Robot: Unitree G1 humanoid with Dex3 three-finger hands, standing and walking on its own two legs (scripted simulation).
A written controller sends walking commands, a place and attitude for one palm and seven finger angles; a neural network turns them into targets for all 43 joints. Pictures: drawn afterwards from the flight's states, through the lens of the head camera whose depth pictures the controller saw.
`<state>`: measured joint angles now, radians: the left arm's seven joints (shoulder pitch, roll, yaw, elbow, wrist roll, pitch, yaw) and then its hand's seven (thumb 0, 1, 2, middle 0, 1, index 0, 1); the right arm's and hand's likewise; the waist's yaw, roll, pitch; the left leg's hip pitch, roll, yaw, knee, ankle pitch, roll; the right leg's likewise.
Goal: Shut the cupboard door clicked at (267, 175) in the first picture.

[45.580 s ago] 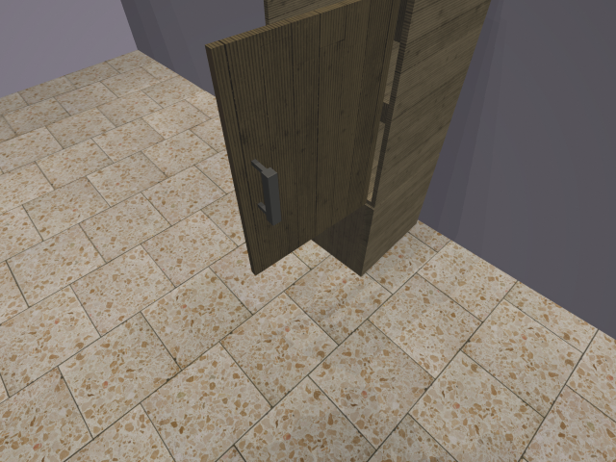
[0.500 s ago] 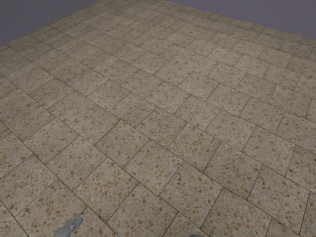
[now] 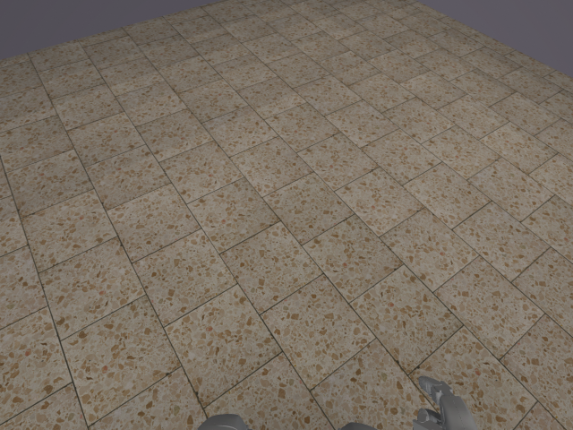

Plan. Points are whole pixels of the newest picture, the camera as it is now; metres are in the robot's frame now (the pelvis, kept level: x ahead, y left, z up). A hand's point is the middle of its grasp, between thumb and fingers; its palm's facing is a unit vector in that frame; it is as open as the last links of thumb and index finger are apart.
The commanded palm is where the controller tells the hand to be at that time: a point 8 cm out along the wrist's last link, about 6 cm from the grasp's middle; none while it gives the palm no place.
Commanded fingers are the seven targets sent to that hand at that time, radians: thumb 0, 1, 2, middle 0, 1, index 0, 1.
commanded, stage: turn to face it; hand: left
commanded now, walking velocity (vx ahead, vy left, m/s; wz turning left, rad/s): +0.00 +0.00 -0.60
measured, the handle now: out of the picture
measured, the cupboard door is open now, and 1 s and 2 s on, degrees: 41 41 41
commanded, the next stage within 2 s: none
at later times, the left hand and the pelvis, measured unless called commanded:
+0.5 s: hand (203, 353) +0.24 +0.16 -0.16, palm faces -0.29 -0.93 -0.23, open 7.4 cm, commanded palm none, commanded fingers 0.00 0.90 0.90 -0.20 -0.30 -0.20 -0.30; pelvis +0.07 -0.01 +0.01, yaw -18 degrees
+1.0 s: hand (245, 326) +0.29 +0.10 -0.16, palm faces -0.54 -0.82 -0.19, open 7.4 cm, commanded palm none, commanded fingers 0.00 0.90 0.90 -0.20 -0.30 -0.20 -0.30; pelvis +0.12 -0.01 +0.00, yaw -36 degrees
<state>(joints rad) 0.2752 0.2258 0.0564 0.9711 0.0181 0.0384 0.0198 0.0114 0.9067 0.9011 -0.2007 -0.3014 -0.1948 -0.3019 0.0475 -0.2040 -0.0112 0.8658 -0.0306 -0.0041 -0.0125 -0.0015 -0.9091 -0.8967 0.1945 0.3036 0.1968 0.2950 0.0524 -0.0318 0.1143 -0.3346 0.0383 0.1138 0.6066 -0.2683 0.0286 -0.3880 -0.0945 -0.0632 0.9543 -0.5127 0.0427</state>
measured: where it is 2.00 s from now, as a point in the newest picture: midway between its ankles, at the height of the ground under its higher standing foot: outside the picture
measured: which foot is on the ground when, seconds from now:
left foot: down 0.00-0.60, up 0.62-0.98, down 1.00-1.00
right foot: up 0.00-0.08, down 0.10-0.30, up 0.32-0.58, down 0.60-1.00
